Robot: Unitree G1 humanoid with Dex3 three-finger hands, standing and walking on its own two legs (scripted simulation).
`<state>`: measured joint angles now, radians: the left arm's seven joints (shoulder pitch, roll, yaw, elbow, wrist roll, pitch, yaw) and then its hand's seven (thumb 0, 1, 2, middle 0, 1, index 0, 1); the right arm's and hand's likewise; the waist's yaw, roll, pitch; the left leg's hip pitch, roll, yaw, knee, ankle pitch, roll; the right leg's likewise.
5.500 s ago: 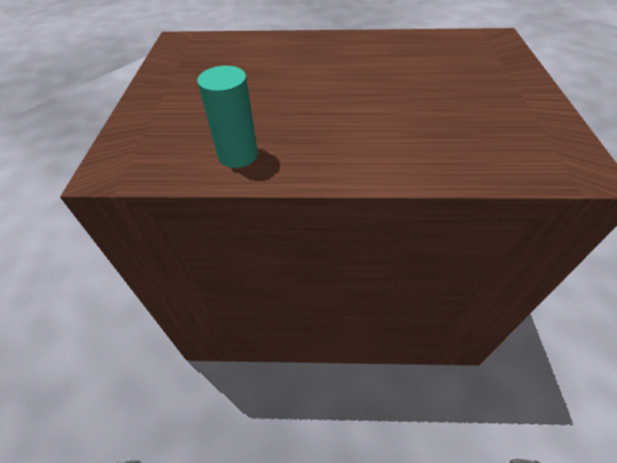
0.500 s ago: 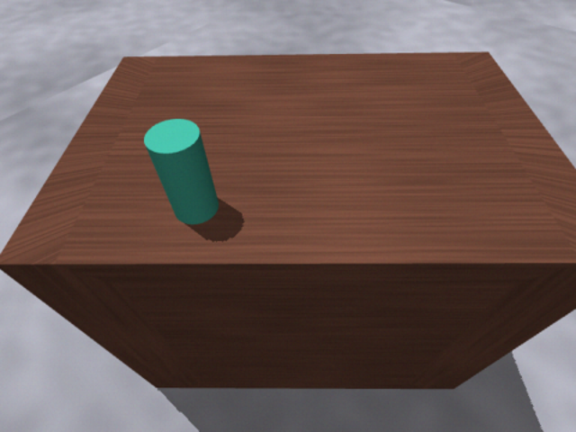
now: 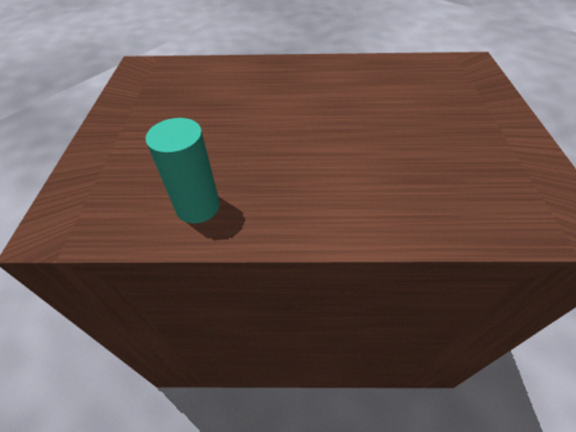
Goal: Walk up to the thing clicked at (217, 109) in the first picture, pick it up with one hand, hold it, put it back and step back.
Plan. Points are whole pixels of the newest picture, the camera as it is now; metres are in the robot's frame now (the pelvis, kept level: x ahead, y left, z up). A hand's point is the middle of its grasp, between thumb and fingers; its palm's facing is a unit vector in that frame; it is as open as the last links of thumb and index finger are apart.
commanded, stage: stand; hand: left
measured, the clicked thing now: (187, 174) +0.45 +0.18 +0.09
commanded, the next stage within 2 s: rise first in 0.14 s
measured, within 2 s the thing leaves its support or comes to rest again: neither
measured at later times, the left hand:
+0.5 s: hand (146, 398) +0.18 +0.24 -0.12, palm faces +0.17 -0.94 -0.31, open 11.4 cm
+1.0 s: hand (113, 351) +0.21 +0.25 +0.01, palm faces +0.27 -0.90 -0.35, open 17.4 cm
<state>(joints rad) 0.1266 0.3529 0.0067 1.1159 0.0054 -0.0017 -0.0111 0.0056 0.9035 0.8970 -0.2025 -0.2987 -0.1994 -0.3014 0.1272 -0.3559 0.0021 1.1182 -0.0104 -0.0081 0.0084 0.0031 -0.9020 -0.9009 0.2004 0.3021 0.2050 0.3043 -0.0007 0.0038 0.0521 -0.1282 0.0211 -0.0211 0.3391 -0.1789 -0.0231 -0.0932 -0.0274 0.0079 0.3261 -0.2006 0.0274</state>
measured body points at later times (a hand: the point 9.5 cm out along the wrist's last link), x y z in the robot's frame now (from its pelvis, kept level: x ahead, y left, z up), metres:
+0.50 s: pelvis -0.01 +0.00 -0.01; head +0.03 +0.00 +0.44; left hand +0.17 +0.29 -0.10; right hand +0.16 -0.29 -0.11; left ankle +0.00 +0.13 -0.75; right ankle -0.01 -0.14 -0.75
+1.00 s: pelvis +0.02 +0.00 -0.01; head +0.01 -0.01 +0.44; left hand +0.19 +0.29 +0.04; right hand +0.18 -0.26 -0.09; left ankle +0.00 +0.13 -0.75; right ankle -0.01 -0.14 -0.75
